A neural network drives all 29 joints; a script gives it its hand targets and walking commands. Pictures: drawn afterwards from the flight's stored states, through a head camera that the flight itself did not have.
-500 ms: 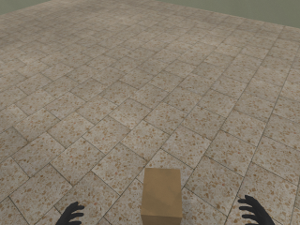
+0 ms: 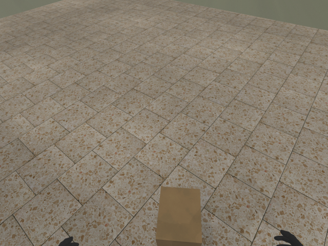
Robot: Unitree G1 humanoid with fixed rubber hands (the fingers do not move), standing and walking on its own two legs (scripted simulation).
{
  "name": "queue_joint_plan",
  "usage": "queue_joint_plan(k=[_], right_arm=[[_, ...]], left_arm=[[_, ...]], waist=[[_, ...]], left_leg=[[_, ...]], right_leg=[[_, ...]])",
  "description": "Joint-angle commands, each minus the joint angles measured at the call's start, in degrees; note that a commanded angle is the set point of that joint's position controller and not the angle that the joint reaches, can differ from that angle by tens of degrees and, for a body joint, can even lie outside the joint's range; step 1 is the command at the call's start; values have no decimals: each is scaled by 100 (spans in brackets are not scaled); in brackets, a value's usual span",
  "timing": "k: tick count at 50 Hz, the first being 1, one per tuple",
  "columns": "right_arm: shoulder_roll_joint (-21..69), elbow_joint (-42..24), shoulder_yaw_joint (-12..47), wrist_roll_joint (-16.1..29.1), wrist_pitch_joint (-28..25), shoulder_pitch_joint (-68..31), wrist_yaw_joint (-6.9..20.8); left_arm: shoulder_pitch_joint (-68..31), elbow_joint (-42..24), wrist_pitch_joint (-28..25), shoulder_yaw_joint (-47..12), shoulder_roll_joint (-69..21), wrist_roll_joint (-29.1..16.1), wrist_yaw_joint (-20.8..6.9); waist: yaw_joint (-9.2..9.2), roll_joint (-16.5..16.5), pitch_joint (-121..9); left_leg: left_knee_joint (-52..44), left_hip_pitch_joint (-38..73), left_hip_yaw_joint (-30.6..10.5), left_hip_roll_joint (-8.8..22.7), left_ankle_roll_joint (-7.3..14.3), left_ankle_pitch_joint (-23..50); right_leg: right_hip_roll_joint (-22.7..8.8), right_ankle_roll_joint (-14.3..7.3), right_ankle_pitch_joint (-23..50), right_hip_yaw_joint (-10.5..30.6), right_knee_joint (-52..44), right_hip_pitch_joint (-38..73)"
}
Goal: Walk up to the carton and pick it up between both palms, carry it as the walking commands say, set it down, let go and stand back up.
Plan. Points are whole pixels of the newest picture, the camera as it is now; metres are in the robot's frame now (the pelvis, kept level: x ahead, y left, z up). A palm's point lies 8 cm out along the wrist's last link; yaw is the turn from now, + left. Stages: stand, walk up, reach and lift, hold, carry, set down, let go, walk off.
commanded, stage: stand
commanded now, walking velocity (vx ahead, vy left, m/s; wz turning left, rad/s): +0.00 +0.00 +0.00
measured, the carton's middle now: (179, 220) +0.40 -0.03 -0.66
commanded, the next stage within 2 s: none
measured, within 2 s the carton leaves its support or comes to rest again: neither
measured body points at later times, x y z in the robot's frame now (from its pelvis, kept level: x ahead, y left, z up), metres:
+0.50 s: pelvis -0.02 +0.00 +0.00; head -0.02 +0.00 +0.45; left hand +0.09 +0.31 -0.10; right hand +0.10 -0.30 -0.11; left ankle -0.04 +0.12 -0.74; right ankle -0.03 -0.11 -0.74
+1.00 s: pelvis -0.03 +0.00 +0.01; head -0.03 +0.00 +0.46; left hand +0.07 +0.32 -0.11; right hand +0.08 -0.31 -0.11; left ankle -0.04 +0.12 -0.74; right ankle -0.03 -0.11 -0.74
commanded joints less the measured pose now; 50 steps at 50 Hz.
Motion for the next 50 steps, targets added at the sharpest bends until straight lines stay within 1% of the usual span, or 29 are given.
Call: queue_joint_plan(k=[1, 26, 37, 50], right_arm=[[-874, -242, -194, 6, -85, -127, -32], [-1064, 451, -126, 31, -154, -246, -5], [-1127, 660, -108, 53, -158, -283, 16], [-1184, 837, -91, 77, -158, -335, 31]], left_arm=[[-143, -217, -74, 213, 920, -9, 25], [-288, 429, -111, 154, 1103, -52, -32], [-327, 645, -121, 117, 1170, -69, -46], [-378, 836, -127, 80, 1223, -91, -53]], waist=[[3, -44, -340], [17, -61, -53], [18, -58, -15], [14, -61, -16]], left_leg=[[-244, 2, -373, 547, -2, 2158], [-719, -77, -507, 616, 65, 1344], [-804, -84, -539, 635, 81, 1245], [-863, -42, -546, 659, 100, 1301]], right_leg=[[-617, 29, 2044, 474, -253, 273], [-715, -7, 1269, 578, -707, 292], [-739, -15, 1157, 595, -780, 303], [-766, -27, 1201, 599, -818, 337]])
